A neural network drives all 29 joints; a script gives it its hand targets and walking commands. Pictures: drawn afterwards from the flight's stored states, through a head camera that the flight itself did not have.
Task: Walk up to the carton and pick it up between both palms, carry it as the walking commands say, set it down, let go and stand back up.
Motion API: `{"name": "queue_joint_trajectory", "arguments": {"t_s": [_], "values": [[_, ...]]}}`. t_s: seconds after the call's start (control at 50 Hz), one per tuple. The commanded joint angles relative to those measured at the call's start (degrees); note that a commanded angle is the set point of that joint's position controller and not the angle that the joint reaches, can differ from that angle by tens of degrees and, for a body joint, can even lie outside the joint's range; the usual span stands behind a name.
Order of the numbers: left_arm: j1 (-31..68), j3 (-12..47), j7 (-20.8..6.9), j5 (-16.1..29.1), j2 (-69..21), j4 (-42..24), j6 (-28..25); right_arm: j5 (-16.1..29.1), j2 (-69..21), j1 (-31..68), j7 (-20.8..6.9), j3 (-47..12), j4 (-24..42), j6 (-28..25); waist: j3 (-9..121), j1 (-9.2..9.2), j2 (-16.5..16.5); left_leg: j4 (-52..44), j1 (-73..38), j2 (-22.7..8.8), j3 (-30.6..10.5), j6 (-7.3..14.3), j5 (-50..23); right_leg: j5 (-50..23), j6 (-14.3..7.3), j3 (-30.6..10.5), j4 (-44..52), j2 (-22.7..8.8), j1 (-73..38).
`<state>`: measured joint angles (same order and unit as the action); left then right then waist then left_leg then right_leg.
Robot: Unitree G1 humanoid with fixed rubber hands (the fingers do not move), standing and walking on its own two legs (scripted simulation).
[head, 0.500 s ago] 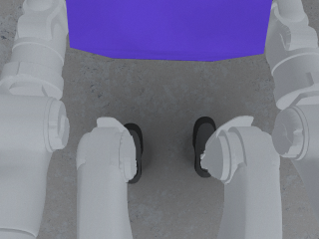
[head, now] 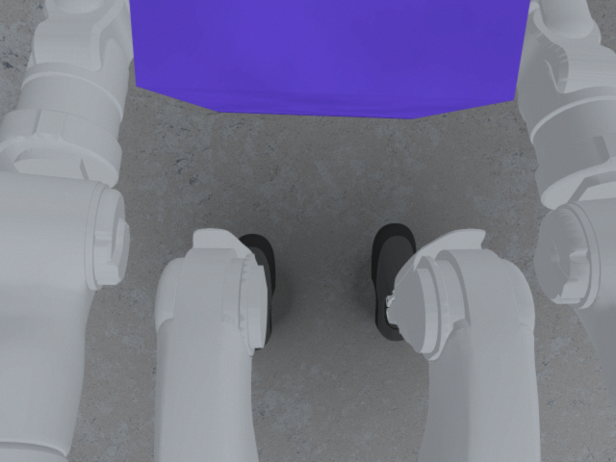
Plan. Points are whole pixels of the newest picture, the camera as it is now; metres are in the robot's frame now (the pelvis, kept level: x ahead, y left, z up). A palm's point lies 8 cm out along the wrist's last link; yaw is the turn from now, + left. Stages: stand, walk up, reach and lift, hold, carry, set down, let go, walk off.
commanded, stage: reach and lift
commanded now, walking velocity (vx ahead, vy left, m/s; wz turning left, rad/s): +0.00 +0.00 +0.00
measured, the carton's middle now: (322, 23) +0.53 +0.01 -0.23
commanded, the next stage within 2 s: none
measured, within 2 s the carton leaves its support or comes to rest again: leaves its support in 0.34 s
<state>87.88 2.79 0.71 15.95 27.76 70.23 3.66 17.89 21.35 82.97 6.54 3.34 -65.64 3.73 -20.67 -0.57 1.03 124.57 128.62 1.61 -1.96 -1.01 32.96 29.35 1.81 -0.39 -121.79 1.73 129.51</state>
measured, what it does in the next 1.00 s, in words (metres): stands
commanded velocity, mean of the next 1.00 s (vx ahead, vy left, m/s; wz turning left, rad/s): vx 0.00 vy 0.00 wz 0.00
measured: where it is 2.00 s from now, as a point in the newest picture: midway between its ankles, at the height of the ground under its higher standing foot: (323, 305)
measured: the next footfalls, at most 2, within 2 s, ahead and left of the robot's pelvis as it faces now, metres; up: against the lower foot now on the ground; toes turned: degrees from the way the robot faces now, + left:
none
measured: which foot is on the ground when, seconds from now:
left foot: down 0.00-1.00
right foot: down 0.00-1.00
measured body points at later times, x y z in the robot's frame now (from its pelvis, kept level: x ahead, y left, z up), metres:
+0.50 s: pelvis +0.01 +0.00 +0.00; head +0.37 +0.02 +0.27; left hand +0.58 +0.21 -0.14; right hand +0.56 -0.18 -0.15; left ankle +0.11 +0.12 -0.34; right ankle +0.13 -0.12 -0.34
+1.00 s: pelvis +0.01 +0.00 +0.04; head +0.35 +0.02 +0.34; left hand +0.58 +0.21 -0.07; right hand +0.56 -0.18 -0.08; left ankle +0.11 +0.12 -0.34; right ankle +0.13 -0.12 -0.34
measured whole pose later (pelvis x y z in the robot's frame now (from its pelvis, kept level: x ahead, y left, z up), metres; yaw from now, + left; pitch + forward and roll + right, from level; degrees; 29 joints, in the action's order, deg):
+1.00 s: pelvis +0.01 +0.00 +0.04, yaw +1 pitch +47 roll -2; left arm 76.6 -14.8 -3.4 0.3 20.8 50.5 19.0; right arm 2.0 13.3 70.2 1.4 23.1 -44.1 19.0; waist -2.2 -1.0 0.4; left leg 114.8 129.5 4.4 -3.3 -2.0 31.9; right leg 30.1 2.5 -1.3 -112.8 2.9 129.5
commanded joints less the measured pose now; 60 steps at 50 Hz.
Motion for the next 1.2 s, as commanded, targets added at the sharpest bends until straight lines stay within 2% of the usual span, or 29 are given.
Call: {"name": "queue_joint_trajectory", "arguments": {"t_s": [0.0,0.12,0.22,0.32,0.4,0.52,0.66,0.74,0.94,1.06,1.18], "values": [[26.45,6.1,-6.55,0.49,-38.39,-11.66,0.4,-0.17,-37.77,31.58,-7.49,-8.34,13.21,0.13,71.4,1.13,-3.38,-10.83,-30.49,1.84,3.14,0.69,-17.09,-16.56,-1.48,3.71,5.9,3.11,-36.59],[27.15,3.67,-11.14,-2.43,-47.72,-14.86,3.47,-2.55,-46.03,33.77,-11.48,-6.4,15.81,2.96,70.91,1.57,-2.77,-10.39,-27.63,2.18,4.51,1.08,-15.22,-14.6,-1.65,4.48,5.38,3.41,-34.34],[27.79,4.0,-12.95,-2.79,-51.43,-19.02,4.99,-2.45,-48.73,35.09,-12.88,-6.35,19.86,4.4,73.68,1.36,-3.0,-10.02,-27.8,2.4,5.09,1.15,-15.61,-15.0,-1.63,5.1,4.83,3.5,-34.7],[27.73,5.82,-13.01,-1.62,-53.01,-25.89,6.14,-1.97,-49.32,34.94,-12.68,-7.48,26.76,5.35,83.24,0.04,-3.19,-9.68,-32.81,3.05,5.22,0.88,-19.93,-19.27,-1.46,5.89,4.59,3.79,-38.78],[26.13,6.32,-12.97,-2.4,-54.08,-27.61,7.73,-2.83,-49.62,34.3,-12.66,-8.23,30.63,6.6,88.15,-0.82,-3.35,-10.53,-35.61,3.5,5.24,0.71,-21.19,-20.17,-1.24,6.56,5.48,3.96,-40.13],[21.71,4.27,-14.03,-6.01,-56.83,-25.52,9.92,-6.23,-51.97,30.32,-14.28,-6.22,29.09,8.83,83.1,-1.31,-3.36,-12.83,-32.66,3.92,5.08,0.8,-19.42,-17.9,-1.09,6.96,7.83,4.07,-35.72],[20.69,2.8,-14.76,-8.09,-58.45,-25.91,11.6,-7.21,-53.98,29.77,-15.84,-5.59,30.22,10.71,84.03,-0.4,-3.39,-15.28,-32.45,4.39,5.33,0.87,-19.33,-17.36,-1.18,6.77,10.48,4.35,-35.64],[20.73,2.7,-15.12,-8.58,-58.94,-27.01,12.54,-7.57,-54.8,29.76,-16.32,-5.62,31.07,11.79,85.99,-0.22,-3.27,-16.8,-32.92,4.56,5.49,0.78,-19.09,-17.37,-1.19,6.77,12.05,4.53,-36.93],[18.99,2.15,-16.41,-9.69,-61.59,-27.52,14.7,-9.93,-56.93,27.22,-17.66,-3.92,30.71,14.05,86.18,-1.22,-4.35,-20.17,-32.97,4.79,5.49,0.32,-18.89,-17.03,-1.59,6.72,15.66,4.82,-37.19],[18.52,3.95,-16.53,-8.73,-63.23,-31.24,15.44,-8.86,-58.45,27.43,-18.15,-6.19,34.75,14.82,93.88,-0.94,-4.23,-21.74,-37.23,5.18,5.46,0.05,-22.88,-20.71,-1.35,6.72,17.36,5.28,-41.7],[15.8,3.54,-16.7,-9.6,-64.32,-31.41,16.3,-9.35,-60.2,24.66,-18.56,-6.5,34.52,15.83,93.56,-0.46,-3.77,-24.8,-38.45,5.43,5.63,-0.03,-23.49,-21.2,-1.08,6.7,20.45,5.43,-43.06]]}}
